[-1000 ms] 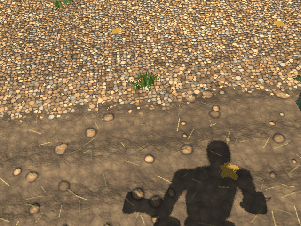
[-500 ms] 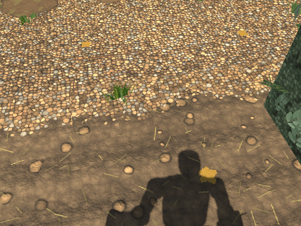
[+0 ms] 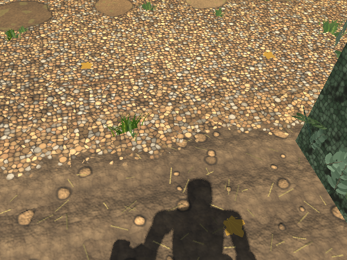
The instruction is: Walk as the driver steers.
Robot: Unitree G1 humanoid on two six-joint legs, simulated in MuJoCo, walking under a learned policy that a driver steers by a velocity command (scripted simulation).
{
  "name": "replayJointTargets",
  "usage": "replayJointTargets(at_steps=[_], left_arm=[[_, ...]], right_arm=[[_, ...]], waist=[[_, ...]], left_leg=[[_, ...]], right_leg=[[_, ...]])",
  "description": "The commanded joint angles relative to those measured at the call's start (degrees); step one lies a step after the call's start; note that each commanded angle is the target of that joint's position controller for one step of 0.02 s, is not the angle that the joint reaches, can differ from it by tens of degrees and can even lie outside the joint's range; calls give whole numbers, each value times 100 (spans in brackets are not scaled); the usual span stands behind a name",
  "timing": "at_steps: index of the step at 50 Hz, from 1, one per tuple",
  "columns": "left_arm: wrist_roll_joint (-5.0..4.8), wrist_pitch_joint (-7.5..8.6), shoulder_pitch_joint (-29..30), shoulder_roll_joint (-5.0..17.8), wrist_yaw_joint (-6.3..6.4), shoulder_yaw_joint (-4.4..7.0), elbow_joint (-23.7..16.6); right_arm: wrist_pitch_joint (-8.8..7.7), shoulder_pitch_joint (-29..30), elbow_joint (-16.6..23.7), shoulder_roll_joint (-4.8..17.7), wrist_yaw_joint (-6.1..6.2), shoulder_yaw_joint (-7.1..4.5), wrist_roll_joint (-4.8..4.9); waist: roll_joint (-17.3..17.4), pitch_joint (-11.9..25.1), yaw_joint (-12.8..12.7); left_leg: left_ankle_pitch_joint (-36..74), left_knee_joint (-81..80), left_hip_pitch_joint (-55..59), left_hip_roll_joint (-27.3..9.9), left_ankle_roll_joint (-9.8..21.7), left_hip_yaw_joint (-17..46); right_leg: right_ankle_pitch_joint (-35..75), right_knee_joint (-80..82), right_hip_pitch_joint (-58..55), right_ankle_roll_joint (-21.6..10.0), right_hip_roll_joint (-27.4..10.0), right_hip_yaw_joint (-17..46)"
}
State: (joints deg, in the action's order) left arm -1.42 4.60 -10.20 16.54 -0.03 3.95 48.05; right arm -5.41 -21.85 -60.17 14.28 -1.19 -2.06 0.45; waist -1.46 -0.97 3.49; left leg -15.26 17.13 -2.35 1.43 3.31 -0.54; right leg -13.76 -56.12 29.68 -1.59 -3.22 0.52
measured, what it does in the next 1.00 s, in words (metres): walks ahead: right foot, then left foot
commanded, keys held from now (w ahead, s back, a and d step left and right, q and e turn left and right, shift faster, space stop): w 1.00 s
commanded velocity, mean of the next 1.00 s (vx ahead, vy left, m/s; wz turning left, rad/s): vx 0.48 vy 0.00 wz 0.00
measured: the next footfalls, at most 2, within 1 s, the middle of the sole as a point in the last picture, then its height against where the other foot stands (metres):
right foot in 0.28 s outside the picture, level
left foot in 0.80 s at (137, 231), level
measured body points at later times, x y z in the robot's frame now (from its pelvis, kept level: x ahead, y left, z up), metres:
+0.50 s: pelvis +0.27 -0.06 +0.00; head +0.29 -0.06 +0.45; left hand +0.34 +0.21 -0.13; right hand +0.38 -0.34 -0.13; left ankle +0.31 +0.10 -0.67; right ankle +0.29 -0.15 -0.75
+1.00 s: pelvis +0.56 +0.02 +0.00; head +0.58 +0.03 +0.45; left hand +0.66 +0.30 -0.14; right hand +0.63 -0.26 -0.12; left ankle +0.59 +0.10 -0.75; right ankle +0.56 -0.15 -0.66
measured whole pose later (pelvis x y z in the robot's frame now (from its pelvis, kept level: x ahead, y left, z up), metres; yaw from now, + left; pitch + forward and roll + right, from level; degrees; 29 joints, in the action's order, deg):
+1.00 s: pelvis +0.56 +0.02 +0.00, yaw +0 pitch +1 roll +0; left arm -1.0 4.6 -12.5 17.4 0.0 3.0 51.4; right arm -5.3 -14.8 -50.5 14.8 -1.8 -2.6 -0.4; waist -2.4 -1.4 1.3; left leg -8.5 20.4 -13.0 2.7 4.1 -3.6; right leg -15.9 -62.7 31.2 -1.9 -5.6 1.3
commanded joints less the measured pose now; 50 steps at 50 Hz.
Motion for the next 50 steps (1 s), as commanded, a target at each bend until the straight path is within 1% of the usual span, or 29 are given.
replayJointTargets(at_steps=[1, 4, 7, 9, 11, 12, 13, 14, 15, 16, 17, 18, 19, 21, 24, 28, 31, 34, 36, 38, 39, 40, 41, 42, 43, 44, 45, 47, 50], left_arm=[[41, 88, 912, 107, -88, -8, -603], [-4, 96, 1507, -11, -151, -99, -800], [-49, 104, 1862, 81, -231, -118, -932], [-54, 127, 1951, 201, -284, -99, -1003], [-30, 144, 1662, 431, -300, -19, -961], [-19, 136, 1198, 597, -272, 67, -847], [-21, 107, 244, 801, -218, 192, -556], [31, 70, -851, 1059, -146, 284, -295], [132, 44, -1352, 1526, -156, 365, -120], [89, 46, -1265, 1014, -179, 211, -105], [60, 70, -709, 794, -172, 128, -140], [73, 98, -254, 649, -178, 78, -212], [127, 133, 36, 514, -205, 43, -241], [184, 194, 254, 341, -245, -4, -207], [149, 252, 85, 495, -199, 24, -36], [123, 200, -313, 699, -53, 62, 128], [61, 168, -689, 837, -3, 85, 278], [11, 89, -1015, 874, 10, 100, 456], [1, 13, -1074, 923, 26, 127, 510], [10, -66, -982, 1009, 43, 154, 503], [22, -107, -878, 985, 45, 137, 480], [83, -125, -926, 788, 54, 54, 423], [168, -43, -1482, 242, 20, -129, 246], [91, 93, -1616, 80, -10, -191, 346], [-66, 196, -1137, 727, -44, -33, 261], [-138, 247, -681, 795, -50, -20, 127], [-71, 240, -471, 736, -19, -18, 102], [37, 111, -556, 593, 9, 14, 149], [85, -36, -514, 370, 32, -17, 119]], right_arm=[[10, -123, 240, 827, 107, -92, -10], [51, -247, 258, 980, 178, -99, -27], [62, -511, 185, 986, 183, -113, 26], [86, -543, 176, 987, 180, -140, 64], [118, -435, 233, 1111, 183, -198, 47], [153, -364, 260, 1180, 185, -225, 29], [209, -295, 310, 1130, 190, -209, 2], [223, -270, 454, 991, 199, -141, -83], [117, -999, 557, 148, 148, 82, -67], [-46, -737, 496, 550, 103, 1, 63], [-136, -107, 747, 960, 81, -133, 232], [-180, 238, 825, 965, 107, -133, 245], [-168, 342, 837, 877, 150, -159, 173], [-14, 108, 786, 646, 171, -171, 87], [128, 395, 961, 532, 187, -165, 23], [83, 1309, 1301, 518, 147, -145, -46], [27, 1963, 1487, 424, 79, -76, -5], [5, 2393, 1699, 493, -9, -56, 44], [-21, 2481, 1817, 607, -73, -76, 49], [-49, 2135, 1786, 776, -102, -141, 60], [-56, 1516, 1619, 941, -89, -242, 52], [-51, 512, 1337, 1263, -39, -394, 30], [-22, -265, 1211, 1891, 2, -540, -94], [17, -445, 1126, 1659, -33, -482, -18], [7, -101, 1191, 1251, -43, -344, 17], [2, 336, 1310, 1047, -25, -285, -10], [-8, 724, 1367, 903, -33, -237, -52], [-51, 1030, 1400, 693, -54, -179, -121], [-123, 884, 1276, 831, -41, -224, -70]], waist=[[593, -342, 96], [637, -539, 237], [683, -739, 284], [694, -750, 172], [757, -434, -127], [855, -51, -427], [829, 527, -916], [541, 1291, -1337], [-1081, 2299, -920], [-1026, 2268, -1064], [-805, 1132, -927], [-315, 587, -747], [-71, 299, -544], [-271, 220, -207], [-244, -35, -132], [-107, -257, -377], [-67, -313, -630], [-83, -392, -746], [-127, -356, -683], [-268, -130, -431], [-256, 243, -77], [-103, 960, 309], [1043, 1947, 239], [1848, 2426, 228], [1273, 1654, 278], [944, 1020, 168], [560, 565, -7], [650, 299, -315], [527, 155, -436]], left_leg=[[1650, -928, 692, -1311, 777, 1126], [1582, -1114, 121, -1178, 717, 743], [1631, -1170, 141, -1371, 748, 674], [2051, -988, 521, -1547, 671, 633], [3517, -472, 823, -1643, 544, 526], [4669, 135, 867, -1592, 466, 413], [5283, 1223, 585, -1356, 326, 219], [4040, 2797, -667, -1146, 178, 166], [56, 5117, -2801, 1, -196, 86], [-1634, 5879, -3430, 47, -96, 893], [-1283, 6092, -3924, -274, -20, 754], [-725, 5841, -3758, -577, 10, 611], [-353, 5492, -3516, -777, -19, 533], [-54, 5089, -2899, -1005, -57, 570], [242, 4456, -3070, -1109, -224, 452], [1602, 2885, -3452, -1044, -388, 345], [2228, 1939, -3138, -803, -404, 117], [2054, 1484, -3284, -721, -315, 178], [1604, 1282, -3294, -668, -168, 204], [1130, 1160, -2730, -493, -9, 53], [1064, 1023, -1879, -302, 131, -132], [1158, 1174, -392, -450, 348, 9], [811, 1178, 1896, -1916, 1102, 2182], [-154, 128, 2600, -2471, 1617, 4273], [-634, -34, 2076, -2279, 1324, 3770], [-387, -106, 1296, -2070, 1109, 2937], [143, -293, 478, -1839, 1011, 2324], [814, -636, -386, -1517, 903, 1674], [1536, -945, -670, -1436, 1025, 1168]], right_leg=[[645, 843, 1356, 193, -196, -53], [1377, 1975, 742, 268, 0, -281], [1640, 2445, 500, 169, 91, -304], [1531, 2656, 490, -13, 96, -213], [1277, 2714, -68, -214, 255, -274], [1116, 2658, -752, -347, 432, -399], [1098, 2706, -1967, -531, 567, -502], [986, 2433, -3812, -838, -205, 350], [-604, 3046, -5690, -1777, -1757, 3307], [-1273, 3963, -5448, -1776, -1905, 4448], [-1152, 4108, -4550, -1459, -1696, 3542], [-474, 4262, -3594, -1306, -1461, 2720], [168, 4402, -2858, -1214, -1236, 2142], [647, 4708, -2083, -1155, -931, 1488], [860, 5046, -1625, -1275, -862, 1040], [1090, 5153, -1785, -1152, -714, 605], [1077, 5119, -1919, -1029, -666, 347], [1106, 4853, -2558, -988, -920, 392], [1342, 4575, -3003, -902, -1131, 478], [2285, 4090, -3252, -776, -1182, 472], [3222, 3316, -3202, -656, -967, 272], [3230, 2035, -2640, -480, -638, 19], [1322, -224, -630, -110, 68, -305], [-1850, -1446, 689, 31, 698, 242], [-1753, -1957, 1317, -88, 319, 636], [-1242, -1861, 1434, -181, 7, 482], [-756, -1486, 1240, -163, -250, 350], [-224, -961, 626, -108, -507, 377], [184, -464, 647, 47, -566, 305]])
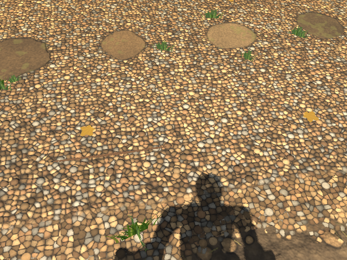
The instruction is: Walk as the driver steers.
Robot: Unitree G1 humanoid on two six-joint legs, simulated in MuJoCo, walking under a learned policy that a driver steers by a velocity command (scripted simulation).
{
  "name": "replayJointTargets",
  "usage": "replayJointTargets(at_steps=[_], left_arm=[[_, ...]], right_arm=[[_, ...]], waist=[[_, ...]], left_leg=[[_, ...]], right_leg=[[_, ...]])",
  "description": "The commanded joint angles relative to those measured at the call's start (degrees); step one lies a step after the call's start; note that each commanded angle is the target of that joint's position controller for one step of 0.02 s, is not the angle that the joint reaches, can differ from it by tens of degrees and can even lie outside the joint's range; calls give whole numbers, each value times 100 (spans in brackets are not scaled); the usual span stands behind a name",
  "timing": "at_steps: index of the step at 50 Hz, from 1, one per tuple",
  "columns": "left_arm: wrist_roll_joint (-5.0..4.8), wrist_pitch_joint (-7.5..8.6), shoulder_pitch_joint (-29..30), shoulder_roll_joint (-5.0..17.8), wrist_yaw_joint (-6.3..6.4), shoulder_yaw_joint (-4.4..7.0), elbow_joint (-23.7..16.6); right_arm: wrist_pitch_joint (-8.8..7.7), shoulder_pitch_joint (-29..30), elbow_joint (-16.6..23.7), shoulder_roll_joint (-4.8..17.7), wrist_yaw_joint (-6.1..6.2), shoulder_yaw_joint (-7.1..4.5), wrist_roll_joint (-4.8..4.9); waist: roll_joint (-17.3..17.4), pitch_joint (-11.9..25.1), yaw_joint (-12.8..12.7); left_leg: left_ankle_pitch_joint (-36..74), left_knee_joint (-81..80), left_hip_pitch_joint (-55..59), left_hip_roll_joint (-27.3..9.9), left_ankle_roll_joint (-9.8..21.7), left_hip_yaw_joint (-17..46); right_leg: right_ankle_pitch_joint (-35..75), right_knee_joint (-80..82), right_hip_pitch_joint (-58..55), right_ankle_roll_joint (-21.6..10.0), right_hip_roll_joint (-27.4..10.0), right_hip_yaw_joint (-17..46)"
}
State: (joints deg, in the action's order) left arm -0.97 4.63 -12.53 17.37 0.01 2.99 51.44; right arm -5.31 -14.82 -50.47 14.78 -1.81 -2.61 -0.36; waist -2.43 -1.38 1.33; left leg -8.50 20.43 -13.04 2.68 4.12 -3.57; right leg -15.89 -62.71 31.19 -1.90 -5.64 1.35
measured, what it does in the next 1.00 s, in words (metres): walks ahead, turning left: right foot, then left foot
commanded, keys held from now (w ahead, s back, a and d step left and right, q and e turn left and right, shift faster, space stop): w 0.36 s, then w+q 0.64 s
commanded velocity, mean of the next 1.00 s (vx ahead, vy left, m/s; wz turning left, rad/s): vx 0.50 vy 0.00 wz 0.25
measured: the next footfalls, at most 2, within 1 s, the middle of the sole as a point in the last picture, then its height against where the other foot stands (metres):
right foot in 0.36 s outside the picture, level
left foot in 0.90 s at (139, 220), level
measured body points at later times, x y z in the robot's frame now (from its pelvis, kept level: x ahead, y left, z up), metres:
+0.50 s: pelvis +0.29 -0.06 -0.01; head +0.32 -0.07 +0.44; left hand +0.41 +0.21 -0.12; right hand +0.34 -0.33 -0.15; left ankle +0.19 +0.08 -0.65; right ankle +0.34 -0.14 -0.74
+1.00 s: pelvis +0.56 +0.03 -0.02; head +0.60 +0.05 +0.43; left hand +0.55 +0.32 -0.15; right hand +0.78 -0.19 -0.12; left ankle +0.61 +0.11 -0.74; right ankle +0.45 -0.16 -0.64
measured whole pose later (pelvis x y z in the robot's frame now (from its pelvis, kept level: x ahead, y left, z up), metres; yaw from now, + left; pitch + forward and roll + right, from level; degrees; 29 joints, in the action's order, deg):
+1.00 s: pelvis +0.56 +0.03 -0.02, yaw +18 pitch +1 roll -1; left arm -1.3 5.7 -12.6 16.3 0.1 3.4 51.0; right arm -3.0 -9.2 -42.6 16.3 -2.1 -4.8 1.0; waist 0.1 -3.9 -0.3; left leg -10.6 33.5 -24.3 3.7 5.6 -1.7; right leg -25.7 -68.4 17.1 -0.3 -2.8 -0.3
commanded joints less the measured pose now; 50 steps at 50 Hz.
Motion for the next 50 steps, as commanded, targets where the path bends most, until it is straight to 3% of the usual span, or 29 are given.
replayJointTargets(at_steps=[1, 3, 7, 12, 15, 16, 17, 18, 19, 20, 21, 22, 23, 25, 27, 29, 34, 39, 42, 43, 44, 45, 46, 47, 48, 49, 50], left_arm=[[64, -52, -83, 292, 37, 82, -296], [92, -38, 284, 259, 28, 80, -424], [54, 38, 1081, 90, -56, 7, -638], [-5, 114, 1793, 130, -217, -28, -936], [-8, 151, 1538, 333, -287, 40, -934], [2, 155, 1109, 472, -276, 115, -823], [15, 149, 233, 709, -238, 253, -545], [87, 131, -822, 1081, -176, 371, -306], [99, 92, -1227, 1492, -164, 471, -182], [36, 83, -1180, 915, -151, 313, -216], [43, 101, -721, 703, -120, 239, -285], [80, 121, -306, 548, -105, 195, -359], [113, 154, -19, 350, -120, 147, -358], [190, 222, 192, 189, -142, 113, -311], [184, 272, 197, 302, -129, 153, -219], [202, 285, 142, 429, -72, 199, -144], [170, 219, 21, 569, 54, 224, -76], [60, 14, -518, 748, 99, 292, 110], [4, -126, -370, 940, 143, 358, 42], [-7, -175, -291, 1016, 169, 382, 2], [-17, -223, -183, 1048, 189, 384, -39], [4, -213, -151, 981, 205, 346, -107], [204, -95, -549, 251, 137, 131, -387], [101, 175, -443, 212, 35, 45, -517], [-133, 341, 242, 607, -47, 155, -686], [-162, 427, 419, 584, -58, 137, -748], [-33, 440, 392, 562, -12, 159, -671]], right_arm=[[-133, 87, 255, 839, 49, -189, 15], [-95, -93, 162, 874, 112, -196, 30], [-40, -438, 7, 935, 189, -196, 80], [108, -919, -266, 984, 220, -230, 121], [192, -802, -280, 1083, 261, -280, 134], [222, -695, -255, 1129, 271, -292, 131], [258, -623, -221, 1037, 278, -252, 112], [254, -662, -80, 874, 292, -161, 26], [121, -1432, -47, 60, 204, 72, 24], [-16, -1117, -134, 558, 183, -32, 169], [-97, -566, 59, 935, 171, -150, 344], [-114, -264, 128, 926, 205, -153, 355], [-75, -112, 141, 858, 242, -186, 272], [102, -395, 62, 638, 252, -209, 231], [237, -398, 101, 435, 253, -192, 236], [295, -138, 241, 430, 260, -206, 200], [224, 648, 529, 307, 113, -158, 150], [230, 1475, 1018, 243, -64, -95, 154], [264, 1311, 1194, 447, -157, -194, 163], [284, 944, 1156, 591, -163, -278, 168], [294, 218, 1003, 820, -144, -417, 189], [324, -750, 761, 1206, -50, -624, 194], [349, -1024, 683, 1862, 60, -776, 207], [262, -1013, 890, 1751, 24, -673, 152], [197, -911, 877, 1320, -2, -544, 98], [148, -603, 900, 1121, 2, -490, 121], [132, -178, 984, 950, 7, -440, 132]], waist=[[550, 119, -185], [506, 30, -101], [539, -159, 166], [544, -353, 337], [707, -125, 56], [797, 164, -205], [720, 697, -633], [282, 1520, -983], [-1183, 2278, -620], [-856, 2276, -861], [-606, 1327, -822], [-188, 873, -632], [-36, 477, -472], [-268, 327, -172], [-195, 129, -65], [-88, -15, -73], [5, -190, -307], [91, -424, -595], [-162, -148, -304], [-277, 112, -61], [-250, 492, 365], [31, 985, 837], [1437, 1424, 447], [1370, 2264, 386], [884, 1721, 606], [629, 1086, 428], [256, 701, 147]], left_leg=[[1042, -1332, 449, -1561, 965, 1360], [1255, -1385, 585, -1482, 906, 1110], [1065, -1477, 634, -1259, 708, 662], [1337, -1120, 1629, -1645, 690, 731], [2512, -573, 2044, -1793, 546, 742], [3486, -71, 2030, -1709, 471, 651], [3951, 928, 1741, -1426, 321, 437], [2633, 2555, 553, -1120, 139, 244], [-1221, 4717, -1948, 1, -274, 276], [-2459, 5496, -2648, -54, -209, 1141], [-2076, 5622, -3037, -349, -123, 1152], [-1531, 5344, -2859, -679, -113, 996], [-1205, 4973, -2657, -850, -147, 948], [-840, 4638, -2043, -1058, -171, 1013], [-649, 4416, -2088, -1118, -232, 1011], [-159, 4033, -2446, -1129, -306, 1078], [1276, 2413, -2413, -1004, -323, 637], [931, 1635, -2817, -867, -144, 247], [98, 1544, -2241, -485, 133, -152], [-188, 1580, -1710, -267, 260, -304], [-119, 1353, -744, -25, 434, -384], [135, 1025, 885, -40, 684, 24], [-281, 835, 2895, -1464, 1505, 2699], [-908, -162, 3695, -2258, 2193, 5208], [-746, -383, 3432, -2093, 1818, 4514], [-347, -372, 2629, -1858, 1586, 3651], [177, -410, 1756, -1602, 1391, 3032]], right_leg=[[643, 487, 690, 141, -333, 216], [1244, 1152, 907, 227, -312, 180], [2265, 2552, 595, 223, -67, -89], [1941, 3273, 838, 43, 99, -100], [1305, 3458, 306, -186, 289, -205], [1193, 3508, -377, -296, 482, -374], [1359, 3587, -1603, -465, 607, -478], [1548, 3306, -3436, -812, -248, 469], [430, 3772, -5565, -1783, -1651, 3232], [-181, 4378, -5520, -1716, -1731, 3903], [-2, 4513, -4733, -1409, -1565, 2953], [459, 4667, -3894, -1219, -1357, 2203], [845, 4882, -3183, -1097, -1144, 1667], [1090, 5246, -2470, -964, -917, 1022], [1391, 5512, -2151, -1001, -916, 570], [1663, 5636, -2174, -999, -905, 186], [2005, 5725, -2388, -750, -660, -787], [2570, 5336, -3514, -685, -1021, -1083], [4708, 4491, -3911, -507, -1130, -1301], [5568, 3877, -3914, -442, -1109, -1364], [5859, 2880, -3675, -322, -975, -1466], [4925, 1418, -2697, -90, -736, -1520], [610, -698, -209, 266, 135, -1419], [-1909, -1733, 952, 287, 863, -8], [-1488, -1838, 1554, 138, 513, 415], [-966, -1414, 1578, 24, 252, 353], [-607, -872, 1227, 44, 26, 330]])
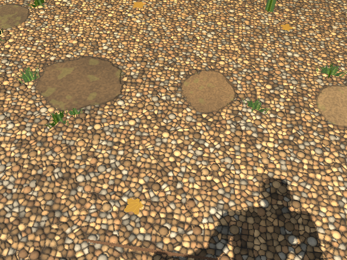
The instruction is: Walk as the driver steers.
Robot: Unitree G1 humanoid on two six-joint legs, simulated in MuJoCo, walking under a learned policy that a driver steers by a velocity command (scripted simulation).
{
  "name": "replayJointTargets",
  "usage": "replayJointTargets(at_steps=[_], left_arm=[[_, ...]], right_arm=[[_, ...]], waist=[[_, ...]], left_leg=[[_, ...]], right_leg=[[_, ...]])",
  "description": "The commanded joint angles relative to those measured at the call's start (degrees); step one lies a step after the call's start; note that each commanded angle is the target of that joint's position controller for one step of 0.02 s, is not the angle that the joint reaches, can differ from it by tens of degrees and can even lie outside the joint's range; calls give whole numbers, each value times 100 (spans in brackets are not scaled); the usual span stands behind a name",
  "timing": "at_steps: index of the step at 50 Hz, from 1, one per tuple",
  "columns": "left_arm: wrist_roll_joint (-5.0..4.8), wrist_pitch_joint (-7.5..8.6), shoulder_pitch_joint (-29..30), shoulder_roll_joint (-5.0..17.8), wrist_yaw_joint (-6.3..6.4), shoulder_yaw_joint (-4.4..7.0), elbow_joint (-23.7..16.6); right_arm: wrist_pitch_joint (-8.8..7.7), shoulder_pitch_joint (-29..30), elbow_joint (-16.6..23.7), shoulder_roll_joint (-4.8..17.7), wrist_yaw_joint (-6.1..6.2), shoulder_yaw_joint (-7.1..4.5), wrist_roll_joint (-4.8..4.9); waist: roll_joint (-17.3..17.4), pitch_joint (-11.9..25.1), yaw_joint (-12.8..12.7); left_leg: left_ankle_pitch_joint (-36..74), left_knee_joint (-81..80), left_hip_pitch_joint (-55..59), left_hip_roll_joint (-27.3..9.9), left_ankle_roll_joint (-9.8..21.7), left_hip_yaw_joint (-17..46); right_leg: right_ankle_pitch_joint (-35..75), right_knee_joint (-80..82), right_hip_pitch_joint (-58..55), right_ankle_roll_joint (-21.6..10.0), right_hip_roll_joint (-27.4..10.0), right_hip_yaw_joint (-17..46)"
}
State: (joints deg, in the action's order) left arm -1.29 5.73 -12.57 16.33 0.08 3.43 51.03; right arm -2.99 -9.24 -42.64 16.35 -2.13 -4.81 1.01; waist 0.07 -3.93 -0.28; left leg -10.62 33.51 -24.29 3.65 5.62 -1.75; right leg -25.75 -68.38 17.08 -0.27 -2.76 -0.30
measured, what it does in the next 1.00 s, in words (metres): walks ahead, turning left: right foot, then left foot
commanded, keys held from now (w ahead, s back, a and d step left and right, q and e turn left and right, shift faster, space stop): w+q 0.76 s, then w+e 0.24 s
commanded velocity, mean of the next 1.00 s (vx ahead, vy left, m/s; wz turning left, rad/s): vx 0.50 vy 0.00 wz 0.48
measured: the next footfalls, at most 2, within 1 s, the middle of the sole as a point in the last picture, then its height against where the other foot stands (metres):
right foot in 0.38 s outside the picture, level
left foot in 0.90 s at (115, 223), level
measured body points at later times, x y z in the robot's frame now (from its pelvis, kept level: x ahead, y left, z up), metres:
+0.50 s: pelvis +0.29 -0.04 +0.01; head +0.32 -0.03 +0.46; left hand +0.38 +0.26 -0.08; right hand +0.44 -0.29 -0.11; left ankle +0.14 +0.06 -0.64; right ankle +0.38 -0.13 -0.72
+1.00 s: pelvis +0.52 +0.11 +0.00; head +0.55 +0.14 +0.45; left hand +0.40 +0.37 -0.14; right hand +0.81 -0.01 -0.07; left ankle +0.54 +0.23 -0.72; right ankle +0.45 -0.10 -0.63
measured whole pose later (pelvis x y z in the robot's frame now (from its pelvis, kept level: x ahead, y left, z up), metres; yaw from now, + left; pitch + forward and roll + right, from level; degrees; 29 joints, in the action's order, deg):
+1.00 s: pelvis +0.52 +0.11 +0.00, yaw +27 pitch +2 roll -1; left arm -2.4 4.0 -18.6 17.4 -1.0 2.9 52.7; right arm -3.0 -6.4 -35.4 14.9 -1.4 -2.8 -0.3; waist -0.3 -3.2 -2.5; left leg -11.1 33.7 -24.4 -0.6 3.2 -3.9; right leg -27.9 -63.4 15.1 -0.4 -3.2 0.6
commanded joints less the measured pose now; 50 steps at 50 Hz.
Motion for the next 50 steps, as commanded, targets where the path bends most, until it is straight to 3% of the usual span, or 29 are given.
replayJointTargets(at_steps=[1, 2, 5, 10, 12, 15, 17, 18, 19, 20, 21, 22, 23, 24, 25, 27, 30, 36, 40, 42, 43, 44, 45, 46, 47, 48, 49, 50], left_arm=[[93, 266, 311, 744, 9, 174, -581], [121, 178, 222, 747, 4, 196, -586], [216, 17, 360, 530, 33, 164, -706], [163, 45, 1408, 300, -16, 53, -1059], [102, 78, 1675, 356, -60, 54, -1187], [78, 154, 1718, 577, -134, 116, -1276], [70, 214, 1430, 714, -170, 171, -1221], [86, 245, 988, 799, -161, 230, -1096], [172, 278, 357, 999, -134, 315, -974], [199, 265, -511, 1331, -85, 384, -885], [230, 191, -799, 1640, -140, 455, -669], [91, 173, -490, 971, -154, 306, -830], [87, 126, -235, 658, -117, 219, -897], [165, 78, 14, 607, -117, 180, -920], [191, 49, 144, 498, -106, 148, -872], [206, 77, 162, 452, -82, 132, -796], [151, 121, 28, 655, -50, 207, -652], [133, 30, -52, 897, -6, 265, -555], [14, -82, -580, 1032, -31, 281, -317], [-76, -157, -635, 1175, -51, 300, -203], [-116, -188, -592, 1280, -43, 313, -167], [-145, -222, -518, 1312, -34, 294, -119], [-132, -221, -520, 1165, -22, 215, -87], [82, -172, -566, 713, -45, 34, -253], [53, -49, -1187, 185, -107, -129, -326], [-159, 14, -615, 929, -130, 71, -278], [-243, 24, -214, 979, -138, 114, -476], [-152, 4, -91, 858, -105, 99, -454]], right_arm=[[-105, -439, 307, 606, 57, -151, -42], [-104, -331, 379, 580, 79, -131, -80], [-131, -479, 377, 803, 184, -188, -37], [-61, -876, 299, 896, 307, -223, 7], [-39, -1057, 232, 913, 309, -232, 24], [11, -1188, 184, 831, 339, -219, 43], [58, -1111, 219, 848, 371, -231, 34], [78, -1013, 268, 778, 375, -205, 29], [72, -971, 344, 542, 354, -112, 0], [67, -1099, 456, 222, 360, 9, -123], [21, -1967, 639, 66, 362, 58, 128], [38, -1814, 429, 757, 396, -58, 178], [74, -1149, 508, 1005, 388, -132, 121], [99, -883, 547, 909, 383, -131, 57], [101, -709, 611, 823, 357, -146, 2], [149, -806, 643, 587, 282, -131, 86], [184, -531, 849, 336, 244, -55, 46], [104, 235, 1070, 243, 77, 28, 41], [68, 867, 1326, 101, -34, 107, 40], [47, 885, 1403, 238, -53, 59, 15], [38, 674, 1368, 389, -47, -7, -27], [31, 29, 1184, 598, -27, -123, -56], [37, -900, 874, 882, 35, -274, -69], [77, -1898, 687, 1414, 163, -409, -134], [47, -1684, 772, 1668, 170, -352, -194], [-4, -1608, 793, 1136, 133, -244, -174], [-47, -1288, 706, 933, 128, -162, -141], [-87, -954, 650, 725, 113, -100, -111]], waist=[[54, 760, 97], [169, 717, -34], [171, 592, -83], [443, 379, 316], [518, 349, 430], [590, 370, 397], [764, 391, 198], [804, 547, -46], [642, 1077, -353], [-171, 1930, -621], [-2361, 2335, -116], [-1357, 1758, -262], [-816, 1071, -418], [-405, 719, -304], [-376, 452, -227], [-622, 403, -88], [-473, 299, -94], [-357, 144, -326], [-274, -87, -521], [-384, -102, -313], [-506, 76, -92], [-534, 469, 353], [-466, 1011, 825], [375, 1923, 1111], [1471, 2777, 517], [708, 2494, 868], [726, 1506, 723], [439, 1076, 496]], left_leg=[[905, -1833, 2235, -1504, 1130, 2427], [1147, -1962, 1835, -1409, 1122, 2294], [1723, -2124, 1266, -1219, 1148, 1847], [943, -2037, 974, -832, 742, 1518], [662, -1948, 1039, -921, 673, 1725], [469, -1466, 1552, -1130, 602, 2219], [686, -1131, 1772, -1244, 521, 2530], [968, -778, 1754, -1098, 415, 2517], [1082, 142, 1493, -771, 232, 2261], [-177, 1795, 685, -301, -9, 1662], [-2509, 3444, -1387, 246, -295, 1214], [-2159, 4093, -1960, -245, -367, 1378], [-1587, 4136, -2054, -427, -391, 1197], [-1204, 4008, -1831, -635, -434, 1041], [-962, 3738, -1728, -783, -447, 1032], [-748, 3454, -1372, -978, -450, 915], [-477, 2993, -1722, -1081, -539, 803], [1042, 1267, -1570, -1023, -534, 398], [848, 432, -1289, -813, -347, 120], [244, 113, -1008, -598, -153, -16], [-4, -37, -574, -444, -42, -138], [183, -348, 379, -287, 104, -260], [681, -494, 1912, -258, 250, -241], [1177, -169, 3877, -1571, 613, 1254], [386, -972, 4872, -2897, 1454, 3965], [25, -1325, 4402, -2764, 1257, 3786], [287, -1433, 3662, -2533, 1007, 2729], [568, -1592, 2925, -2237, 810, 2087]], right_leg=[[620, 95, 2205, -72, -412, 498], [755, 279, 1891, -2, -456, 505], [1241, 1072, 1761, 292, -373, 345], [2942, 3244, 1423, 419, 41, 275], [3162, 3620, 1236, 390, 160, 303], [2807, 4023, 1155, 252, 205, 489], [2255, 4140, 843, 77, 221, 509], [2253, 4363, 276, -57, 271, 394], [2261, 4344, -837, -302, -60, 602], [1878, 4261, -2371, -602, -1073, 1660], [400, 4988, -3769, -1490, -2203, 4551], [-651, 5209, -3407, -1304, -2101, 4482], [-312, 5244, -2685, -1031, -1831, 3390], [515, 5309, -1998, -928, -1567, 2650], [1101, 5412, -1550, -915, -1369, 2150], [1596, 5670, -1161, -884, -1165, 1465], [2193, 5909, -1178, -1083, -1290, 946], [3071, 5967, -1409, -895, -1087, -327], [3351, 5896, -1752, -879, -1279, -519], [4376, 5592, -2042, -890, -1417, -476], [5339, 5196, -2146, -854, -1427, -487], [6053, 4420, -2061, -748, -1306, -595], [5882, 3328, -1397, -573, -1053, -719], [3373, 1351, 113, -325, -656, -731], [-938, -358, 1776, -68, 344, 70], [-807, -815, 2201, -85, 131, 731], [-327, -708, 2574, -110, -121, 569], [167, -367, 2416, -87, -372, 502]])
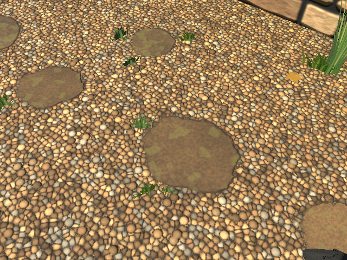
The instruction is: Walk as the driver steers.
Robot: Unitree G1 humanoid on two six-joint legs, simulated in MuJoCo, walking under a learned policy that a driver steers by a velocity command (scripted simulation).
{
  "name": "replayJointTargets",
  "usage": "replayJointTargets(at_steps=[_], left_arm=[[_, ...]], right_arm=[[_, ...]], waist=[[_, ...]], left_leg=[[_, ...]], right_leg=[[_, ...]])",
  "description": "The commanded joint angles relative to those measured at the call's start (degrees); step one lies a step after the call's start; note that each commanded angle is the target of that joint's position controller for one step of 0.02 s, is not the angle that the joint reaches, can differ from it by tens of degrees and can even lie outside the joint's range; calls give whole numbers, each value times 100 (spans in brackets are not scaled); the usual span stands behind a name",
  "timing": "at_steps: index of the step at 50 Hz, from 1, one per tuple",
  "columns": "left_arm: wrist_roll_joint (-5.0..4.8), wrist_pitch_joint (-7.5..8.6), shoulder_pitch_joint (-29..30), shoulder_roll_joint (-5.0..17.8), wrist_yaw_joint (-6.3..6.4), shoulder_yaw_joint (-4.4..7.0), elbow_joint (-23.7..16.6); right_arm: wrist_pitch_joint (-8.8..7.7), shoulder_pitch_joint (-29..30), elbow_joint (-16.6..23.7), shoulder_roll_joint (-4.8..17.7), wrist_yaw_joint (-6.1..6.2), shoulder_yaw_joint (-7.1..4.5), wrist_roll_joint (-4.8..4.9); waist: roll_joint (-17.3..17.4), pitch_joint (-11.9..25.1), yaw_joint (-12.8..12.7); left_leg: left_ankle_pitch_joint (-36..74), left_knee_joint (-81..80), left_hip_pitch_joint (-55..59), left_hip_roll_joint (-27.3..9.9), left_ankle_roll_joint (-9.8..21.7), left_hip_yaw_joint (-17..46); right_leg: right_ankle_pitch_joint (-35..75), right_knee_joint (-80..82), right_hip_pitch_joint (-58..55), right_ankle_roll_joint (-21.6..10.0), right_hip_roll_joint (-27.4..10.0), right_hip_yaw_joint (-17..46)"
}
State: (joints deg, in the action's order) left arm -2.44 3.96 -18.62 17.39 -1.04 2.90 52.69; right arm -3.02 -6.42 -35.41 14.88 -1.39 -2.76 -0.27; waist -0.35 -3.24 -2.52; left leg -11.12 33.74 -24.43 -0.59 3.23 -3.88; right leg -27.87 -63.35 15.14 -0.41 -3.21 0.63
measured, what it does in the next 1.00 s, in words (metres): walks ahead, turning right: right foot, then left foot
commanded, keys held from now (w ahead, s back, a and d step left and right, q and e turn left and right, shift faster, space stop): w+e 0.78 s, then no key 0.22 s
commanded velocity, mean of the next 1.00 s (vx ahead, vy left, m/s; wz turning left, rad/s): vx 0.46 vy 0.00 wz -0.44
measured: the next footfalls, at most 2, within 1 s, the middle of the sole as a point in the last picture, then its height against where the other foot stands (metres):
right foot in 0.46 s outside the picture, level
left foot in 0.90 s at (208, 188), level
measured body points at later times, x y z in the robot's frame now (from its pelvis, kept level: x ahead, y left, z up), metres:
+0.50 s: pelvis +0.27 -0.06 -0.01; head +0.31 -0.08 +0.43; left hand +0.52 +0.14 -0.11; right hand +0.25 -0.35 -0.14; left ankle +0.10 +0.10 -0.66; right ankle +0.35 -0.16 -0.73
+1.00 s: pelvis +0.55 -0.11 +0.00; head +0.59 -0.13 +0.44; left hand +0.76 +0.10 -0.12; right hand +0.61 -0.43 -0.08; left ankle +0.70 -0.08 -0.73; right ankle +0.36 -0.16 -0.65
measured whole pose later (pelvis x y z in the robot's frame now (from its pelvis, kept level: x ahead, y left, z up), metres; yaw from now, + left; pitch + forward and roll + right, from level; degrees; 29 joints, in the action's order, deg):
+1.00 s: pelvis +0.55 -0.11 +0.00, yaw -31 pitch +2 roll +1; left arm -1.0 0.9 -17.3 17.3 1.3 3.7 42.7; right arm -6.3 -3.3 -39.9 14.8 -1.7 -2.5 -1.3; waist -1.4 -2.3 -2.4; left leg -5.6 30.0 -27.0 1.7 1.2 -0.3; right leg -33.2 -62.7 17.2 1.0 5.7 10.3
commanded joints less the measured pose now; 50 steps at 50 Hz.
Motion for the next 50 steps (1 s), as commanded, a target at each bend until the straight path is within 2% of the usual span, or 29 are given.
replayJointTargets(at_steps=[1, 3, 6, 8, 12, 17, 20, 21, 22, 23, 24, 25, 26, 27, 28, 29, 31, 35, 37, 39, 41, 43, 44, 45, 46, 47, 48, 49, 50], left_arm=[[51, 123, 472, 707, 29, 183, -575], [30, -60, 99, 490, 47, 178, -427], [46, -204, 275, 294, 83, 169, -498], [72, -203, 540, 257, 70, 170, -600], [129, -144, 1201, 97, -76, 87, -819], [132, -133, 1911, 80, -255, 36, -1251], [99, -160, 1559, 321, -305, 163, -1352], [75, -175, 1012, 520, -290, 273, -1261], [65, -184, 126, 829, -222, 454, -1061], [75, -258, -613, 1367, -85, 642, -919], [78, -191, -353, 1831, -79, 678, -1014], [120, -117, -533, 1334, -115, 539, -1139], [141, -45, -320, 1041, -118, 463, -1110], [101, -8, 52, 848, -112, 406, -1166], [108, -6, 422, 632, -94, 344, -1244], [190, 0, 597, 519, -58, 293, -1358], [184, 13, 630, 590, -2, 309, -1419], [132, -16, 356, 850, 143, 381, -1363], [108, -68, 195, 855, 177, 387, -1336], [94, -109, -28, 869, 188, 393, -1279], [99, -167, -176, 788, 218, 374, -1201], [146, -225, -205, 728, 265, 364, -1182], [161, -241, -84, 681, 281, 351, -1221], [169, -235, 61, 583, 280, 314, -1293], [253, -211, 92, 331, 273, 217, -1453], [230, -179, -987, -1, 250, 106, -1350], [149, -183, -1346, 474, 216, 147, -1225], [88, -258, -740, 804, 227, 245, -1225], [118, -344, -169, 808, 266, 246, -1336]], right_arm=[[-125, -940, -89, 703, 21, -268, 7], [-253, -667, -148, 535, 25, -251, -40], [-370, -618, -345, 588, 84, -293, -91], [-373, -720, -469, 613, 145, -310, -115], [-332, -847, -619, 797, 220, -359, -66], [-139, -1245, -888, 988, 263, -448, 75], [7, -1098, -874, 1225, 317, -501, 134], [60, -1014, -853, 1295, 332, -509, 152], [78, -896, -830, 1286, 341, -483, 191], [10, -1013, -741, 1031, 351, -381, 61], [-177, -1571, -467, 184, 253, -128, -88], [-412, -847, -388, 676, 168, -175, 150], [-522, -371, -246, 860, 130, -224, 331], [-573, -326, -274, 816, 170, -204, 237], [-562, -331, -346, 866, 211, -250, 68], [-495, -458, -370, 908, 207, -288, 14], [-361, -558, -353, 789, 203, -282, -34], [-272, 163, -126, 493, 200, -154, -67], [-304, 576, -42, 406, 147, -102, -30], [-341, 886, 44, 473, 87, -108, 47], [-392, 926, 63, 613, 30, -150, 20], [-457, 734, 18, 731, -18, -205, -31], [-492, 447, -64, 763, -19, -233, -66], [-531, 47, -159, 835, 1, -268, -145], [-564, -513, -186, 1121, 23, -311, -266], [-479, -906, -296, 1384, 27, -364, -309], [-376, -1131, -408, 1158, -25, -339, -63], [-306, -854, -306, 867, -21, -251, -4], [-235, -492, -281, 649, -8, -149, -56]], waist=[[556, 715, 518], [624, 605, 230], [438, 275, 134], [397, 125, 191], [276, -103, 412], [229, -315, 643], [534, 148, 291], [603, 473, -36], [491, 938, -544], [-239, 1420, -764], [-1474, 1943, 32], [-676, 2372, -473], [-462, 1529, -474], [-8, 1037, -193], [53, 720, 38], [-73, 661, 224], [-107, 594, 358], [-234, 354, 160], [-392, 346, -38], [-467, 347, -187], [-533, 341, -201], [-649, 461, -107], [-697, 580, 64], [-666, 811, 315], [-250, 1536, 536], [1367, 2430, 248], [1504, 2875, 295], [867, 2146, 485], [464, 1613, 468]], left_leg=[[782, -1829, 2359, -1599, 932, 1802], [897, -2286, 1751, -1454, 869, 1252], [1270, -2608, 1524, -1418, 846, 587], [1383, -2668, 1681, -1359, 785, 219], [1449, -2763, 1899, -1305, 631, -407], [2200, -2331, 2920, -1620, 547, -713], [4871, -1279, 3223, -1628, 353, -911], [5535, -468, 3141, -1557, 262, -968], [5268, 751, 2631, -1333, 63, -1090], [3023, 2541, 1199, -1032, -236, -1074], [-2294, 4434, -1306, 278, -593, -174], [-2307, 4828, -1940, 222, -443, 974], [-1757, 4598, -2332, -49, -289, 964], [-1270, 4068, -2114, -320, -227, 942], [-1025, 3585, -1718, -479, -268, 906], [-832, 3375, -1306, -582, -311, 945], [-682, 2892, -1050, -596, -477, 836], [596, 1253, -909, -362, -735, 633], [1338, 361, -581, -138, -751, 582], [1639, -93, -382, 13, -746, 598], [1632, -482, -384, 80, -627, 660], [1447, -654, -234, 116, -424, 678], [1513, -812, 93, 145, -285, 615], [2101, -1075, 758, 86, -126, 520], [3833, -672, 2105, -724, 204, 1159], [5348, -395, 4094, -2244, 1384, 3004], [3858, -676, 4279, -2527, 1642, 4053], [2903, -885, 3658, -2183, 1383, 3474], [2494, -1018, 2953, -1859, 1130, 2862]], right_leg=[[745, -601, 2367, -28, -463, 398], [1246, -481, 1833, 47, -570, 438], [1750, -134, 2131, 156, -564, 533], [2297, 409, 2443, 196, -517, 608], [3237, 1771, 2367, 111, -391, 215], [2677, 2537, 2705, -189, -255, -212], [1824, 2577, 1834, -517, 257, -709], [1613, 2602, 1120, -670, 503, -831], [1958, 3035, -226, -893, 740, -797], [2127, 3207, -1894, -1229, 17, 517], [1231, 3850, -3610, -2404, -1338, 3915], [751, 4618, -3854, -2397, -1546, 4671], [1096, 4720, -3280, -2121, -1416, 3828], [1648, 4682, -2409, -1908, -1154, 3128], [2284, 4719, -1623, -1769, -919, 2561], [2746, 4832, -1131, -1736, -780, 2268], [3309, 4985, -642, -1747, -654, 1953], [3460, 5006, -61, -1465, -234, 1302], [3028, 4908, 48, -1273, -68, 1204], [2642, 4817, -45, -1204, -159, 1436], [2976, 4379, -477, -1082, -264, 1599], [3534, 3839, -910, -914, -390, 1812], [3934, 3498, -1004, -797, -338, 1823], [4351, 2962, -948, -604, -84, 1687], [3477, 1804, -419, -349, 238, 1461], [-472, -247, 1218, 111, 1043, 1050], [-1283, -1064, 1787, 212, 882, 1218], [-906, -1395, 2066, 315, 663, 1207], [-575, -1213, 2088, 369, 486, 974]])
